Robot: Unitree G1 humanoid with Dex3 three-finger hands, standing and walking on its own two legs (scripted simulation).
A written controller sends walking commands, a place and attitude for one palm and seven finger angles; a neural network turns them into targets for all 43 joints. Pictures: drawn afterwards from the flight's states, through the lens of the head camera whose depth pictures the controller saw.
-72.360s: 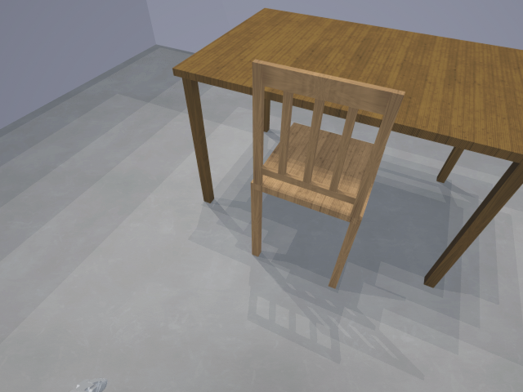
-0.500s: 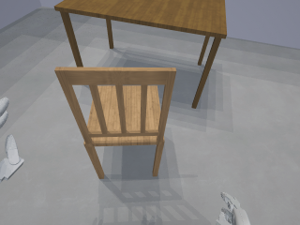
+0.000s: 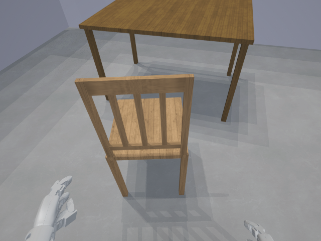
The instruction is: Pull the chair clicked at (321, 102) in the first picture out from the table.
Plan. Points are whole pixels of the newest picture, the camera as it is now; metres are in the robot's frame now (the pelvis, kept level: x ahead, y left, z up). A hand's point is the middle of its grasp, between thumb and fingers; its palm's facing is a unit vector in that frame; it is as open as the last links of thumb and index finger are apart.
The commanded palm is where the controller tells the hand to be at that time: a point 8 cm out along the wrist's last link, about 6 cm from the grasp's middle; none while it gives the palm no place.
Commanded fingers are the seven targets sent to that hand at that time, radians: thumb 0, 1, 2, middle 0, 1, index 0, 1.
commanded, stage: let the arm hang, fingers relaxed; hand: left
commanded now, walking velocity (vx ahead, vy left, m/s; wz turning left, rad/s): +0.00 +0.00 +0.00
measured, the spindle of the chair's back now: (141, 121) +0.56 +0.11 -0.07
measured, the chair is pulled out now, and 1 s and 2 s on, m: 0.61 0.61 0.61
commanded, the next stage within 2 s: look to check the result in 0.96 s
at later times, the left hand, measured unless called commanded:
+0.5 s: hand out of the picture -0.07 +0.18 -0.16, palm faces +0.01 -0.97 -0.26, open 7.3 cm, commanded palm none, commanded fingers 0.00 0.90 0.90 -0.20 -0.30 -0.20 -0.30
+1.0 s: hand out of the picture -0.03 +0.13 -0.17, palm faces +0.03 -0.98 -0.17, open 7.4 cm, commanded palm none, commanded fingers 0.00 0.90 0.90 -0.20 -0.30 -0.20 -0.30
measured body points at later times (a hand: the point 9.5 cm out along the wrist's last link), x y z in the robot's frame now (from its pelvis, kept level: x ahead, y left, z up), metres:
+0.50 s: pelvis -0.03 -0.01 +0.00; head -0.01 -0.03 +0.45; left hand -0.07 +0.23 -0.14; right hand -0.06 -0.24 -0.16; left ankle +0.02 +0.11 -0.73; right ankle -0.01 -0.13 -0.73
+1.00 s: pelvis -0.02 -0.03 +0.00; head +0.00 -0.03 +0.45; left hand -0.03 +0.18 -0.15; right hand -0.04 -0.23 -0.16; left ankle +0.02 +0.11 -0.73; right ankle -0.01 -0.13 -0.73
